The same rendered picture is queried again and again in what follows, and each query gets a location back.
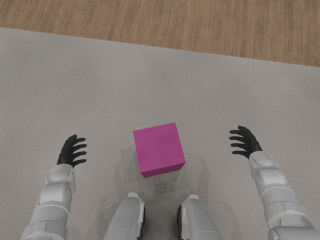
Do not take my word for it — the robot right upper arm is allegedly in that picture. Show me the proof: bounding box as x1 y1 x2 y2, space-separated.
267 226 320 240

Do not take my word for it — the right robot forearm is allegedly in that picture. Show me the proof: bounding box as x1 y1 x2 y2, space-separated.
249 151 320 234

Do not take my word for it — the robot left hand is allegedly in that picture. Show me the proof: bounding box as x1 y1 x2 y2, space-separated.
57 134 87 168

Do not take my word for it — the robot right hand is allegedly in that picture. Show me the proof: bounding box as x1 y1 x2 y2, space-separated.
229 125 263 160

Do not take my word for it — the right robot shin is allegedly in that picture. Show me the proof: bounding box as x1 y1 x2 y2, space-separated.
181 194 199 240

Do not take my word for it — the carton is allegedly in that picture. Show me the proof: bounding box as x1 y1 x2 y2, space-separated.
133 122 186 178

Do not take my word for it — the right robot thigh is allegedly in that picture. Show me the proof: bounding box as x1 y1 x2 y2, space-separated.
181 199 224 240

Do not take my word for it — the left robot forearm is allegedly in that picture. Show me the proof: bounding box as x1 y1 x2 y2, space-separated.
20 163 76 240

